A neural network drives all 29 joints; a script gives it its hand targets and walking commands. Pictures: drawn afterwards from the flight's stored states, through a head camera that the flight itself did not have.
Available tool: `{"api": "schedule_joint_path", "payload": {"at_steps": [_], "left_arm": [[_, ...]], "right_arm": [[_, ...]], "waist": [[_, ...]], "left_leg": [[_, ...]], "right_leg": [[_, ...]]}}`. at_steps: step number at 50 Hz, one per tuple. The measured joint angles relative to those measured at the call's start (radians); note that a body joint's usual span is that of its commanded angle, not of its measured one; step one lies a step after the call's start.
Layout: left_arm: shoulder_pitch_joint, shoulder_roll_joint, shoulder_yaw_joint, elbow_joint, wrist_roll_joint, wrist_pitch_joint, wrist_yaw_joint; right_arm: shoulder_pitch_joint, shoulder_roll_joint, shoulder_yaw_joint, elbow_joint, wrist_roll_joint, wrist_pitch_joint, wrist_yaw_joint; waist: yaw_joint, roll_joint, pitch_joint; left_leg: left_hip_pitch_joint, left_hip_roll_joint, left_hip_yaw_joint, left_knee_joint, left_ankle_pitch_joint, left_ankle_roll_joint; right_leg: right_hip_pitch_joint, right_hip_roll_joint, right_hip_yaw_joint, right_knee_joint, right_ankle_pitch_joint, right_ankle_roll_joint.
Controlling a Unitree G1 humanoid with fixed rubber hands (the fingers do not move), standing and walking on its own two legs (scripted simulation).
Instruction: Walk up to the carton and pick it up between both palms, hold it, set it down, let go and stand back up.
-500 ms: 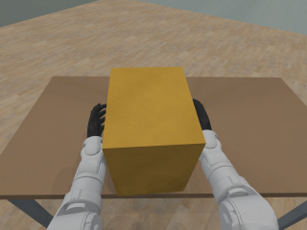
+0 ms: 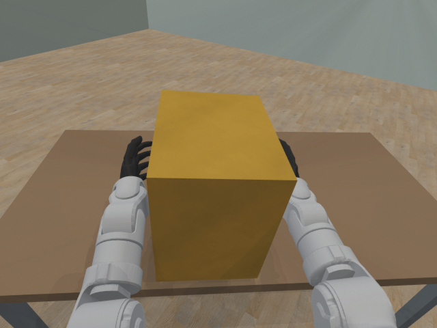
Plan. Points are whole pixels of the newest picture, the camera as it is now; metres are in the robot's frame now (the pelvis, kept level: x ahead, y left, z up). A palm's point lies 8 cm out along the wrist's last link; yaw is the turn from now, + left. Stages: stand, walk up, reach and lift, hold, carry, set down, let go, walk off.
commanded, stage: reach and lift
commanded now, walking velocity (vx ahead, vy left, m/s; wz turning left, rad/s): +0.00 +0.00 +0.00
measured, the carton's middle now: (209, 184) +0.38 +0.03 +0.11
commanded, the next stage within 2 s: hold in 1.88 s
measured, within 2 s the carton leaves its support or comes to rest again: neither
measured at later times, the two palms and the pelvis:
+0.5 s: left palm (129, 160) +0.36 +0.17 +0.18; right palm (291, 155) +0.38 -0.12 +0.19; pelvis +0.00 +0.00 +0.00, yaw +0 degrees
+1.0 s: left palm (131, 147) +0.37 +0.17 +0.21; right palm (296, 141) +0.38 -0.13 +0.22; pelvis +0.00 +0.00 +0.00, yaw +0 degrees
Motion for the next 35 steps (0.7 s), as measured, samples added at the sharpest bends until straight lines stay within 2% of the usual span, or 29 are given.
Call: {"api": "schedule_joint_path", "payload": {"at_steps": [14,35], "left_arm": [[-0.04,0.0,0.035,-0.095,0.033,0.139,-0.003],[-0.102,0.0,0.063,-0.136,0.044,0.236,0.0]], "right_arm": [[-0.082,-0.005,0.0,-0.021,0.018,0.109,0.0],[-0.173,-0.032,0.0,-0.035,0.057,0.21,-0.006]], "waist": [[-0.031,-0.002,0.0],[-0.051,-0.002,0.0]], "left_leg": [[0.018,-0.006,0.0,0.0,0.0,0.004],[0.018,-0.006,0.0,0.0,0.0,0.004]], "right_leg": [[0.018,-0.005,0.0,0.0,0.0,0.004],[0.019,-0.006,0.0,0.0,0.0,0.004]]}}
